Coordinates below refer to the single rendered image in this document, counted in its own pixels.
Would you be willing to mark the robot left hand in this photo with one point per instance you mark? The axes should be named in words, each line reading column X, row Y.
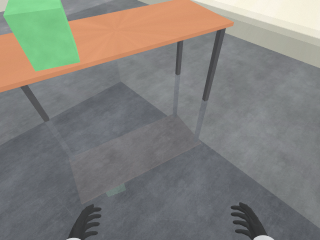
column 81, row 225

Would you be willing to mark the table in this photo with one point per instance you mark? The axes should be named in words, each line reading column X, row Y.
column 107, row 37

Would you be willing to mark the carton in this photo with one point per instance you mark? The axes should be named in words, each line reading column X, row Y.
column 43, row 32

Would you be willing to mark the robot right hand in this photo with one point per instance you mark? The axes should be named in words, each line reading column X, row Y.
column 252, row 223

